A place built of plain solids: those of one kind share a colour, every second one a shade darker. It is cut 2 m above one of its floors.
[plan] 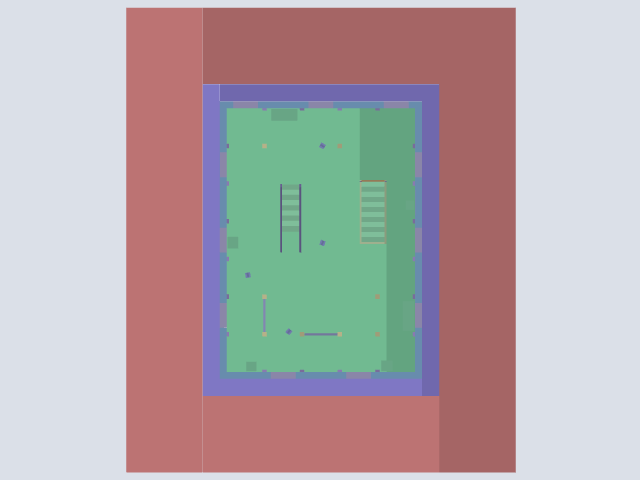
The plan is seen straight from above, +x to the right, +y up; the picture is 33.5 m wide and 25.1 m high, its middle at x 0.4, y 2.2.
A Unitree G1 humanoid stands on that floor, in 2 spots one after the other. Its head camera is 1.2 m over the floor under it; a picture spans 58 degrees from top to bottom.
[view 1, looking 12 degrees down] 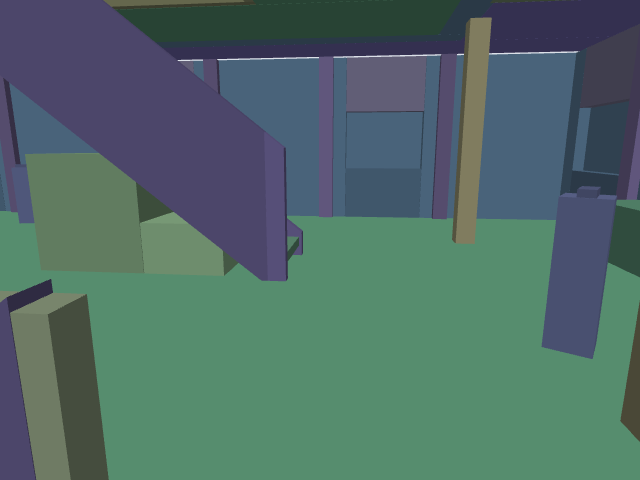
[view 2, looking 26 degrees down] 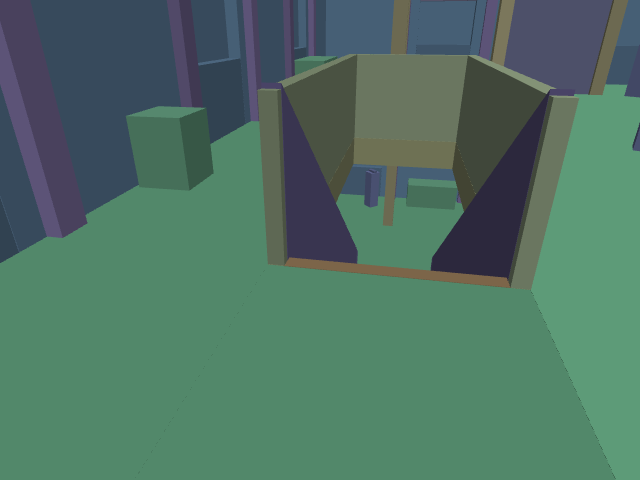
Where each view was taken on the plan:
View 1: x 3.17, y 5.84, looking -174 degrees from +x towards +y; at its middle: floor_storey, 5.76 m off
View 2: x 3.17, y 7.39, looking -79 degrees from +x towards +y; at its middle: wall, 3.50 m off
